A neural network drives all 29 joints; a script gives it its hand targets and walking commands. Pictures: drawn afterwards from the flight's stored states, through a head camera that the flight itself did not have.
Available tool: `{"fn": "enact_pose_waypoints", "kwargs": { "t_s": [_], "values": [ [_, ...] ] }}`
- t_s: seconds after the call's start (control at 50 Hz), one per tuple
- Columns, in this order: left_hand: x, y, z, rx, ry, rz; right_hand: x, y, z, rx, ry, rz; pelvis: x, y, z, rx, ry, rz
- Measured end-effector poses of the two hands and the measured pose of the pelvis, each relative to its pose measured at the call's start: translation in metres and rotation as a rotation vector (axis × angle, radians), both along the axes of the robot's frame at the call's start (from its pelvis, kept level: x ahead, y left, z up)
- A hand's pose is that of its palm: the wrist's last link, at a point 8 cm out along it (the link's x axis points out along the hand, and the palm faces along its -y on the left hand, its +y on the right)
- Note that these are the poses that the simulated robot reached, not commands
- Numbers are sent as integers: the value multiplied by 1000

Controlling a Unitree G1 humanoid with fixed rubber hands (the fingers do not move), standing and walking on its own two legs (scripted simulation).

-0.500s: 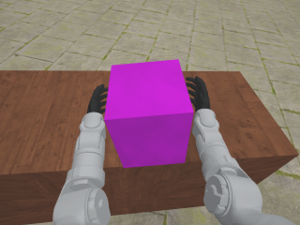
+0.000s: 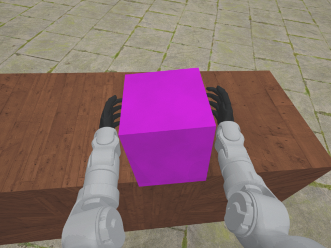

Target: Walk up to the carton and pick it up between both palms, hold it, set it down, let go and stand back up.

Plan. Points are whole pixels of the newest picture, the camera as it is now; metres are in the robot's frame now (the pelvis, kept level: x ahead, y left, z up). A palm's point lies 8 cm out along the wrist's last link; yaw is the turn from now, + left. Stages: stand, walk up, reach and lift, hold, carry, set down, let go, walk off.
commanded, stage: set down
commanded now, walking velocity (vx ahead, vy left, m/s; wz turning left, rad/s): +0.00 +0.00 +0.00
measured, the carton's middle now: (167, 129) +0.42 +0.04 +0.02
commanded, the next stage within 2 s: none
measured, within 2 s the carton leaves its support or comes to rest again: rests again in 0.54 s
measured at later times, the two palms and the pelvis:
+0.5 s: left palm (109, 126) +0.37 +0.19 +0.07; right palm (223, 119) +0.41 -0.10 +0.09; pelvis +0.00 +0.00 +0.00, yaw -1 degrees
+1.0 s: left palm (111, 126) +0.37 +0.18 +0.06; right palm (224, 123) +0.41 -0.11 +0.08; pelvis +0.00 +0.00 +0.00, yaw -1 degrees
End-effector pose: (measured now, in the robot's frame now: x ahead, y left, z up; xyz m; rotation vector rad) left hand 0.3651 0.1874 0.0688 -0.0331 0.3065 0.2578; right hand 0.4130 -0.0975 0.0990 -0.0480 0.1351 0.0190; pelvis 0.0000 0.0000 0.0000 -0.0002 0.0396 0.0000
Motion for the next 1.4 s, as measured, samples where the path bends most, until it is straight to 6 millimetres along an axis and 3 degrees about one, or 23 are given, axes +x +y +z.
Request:
{"fn": "enact_pose_waypoints", "kwargs": {
  "t_s": [1.4],
  "values": [
    [13,-10,-12,12,-59,8,1,-15,-27,-6,23,-11,0,1,-1,3,63,-33]
  ]
}}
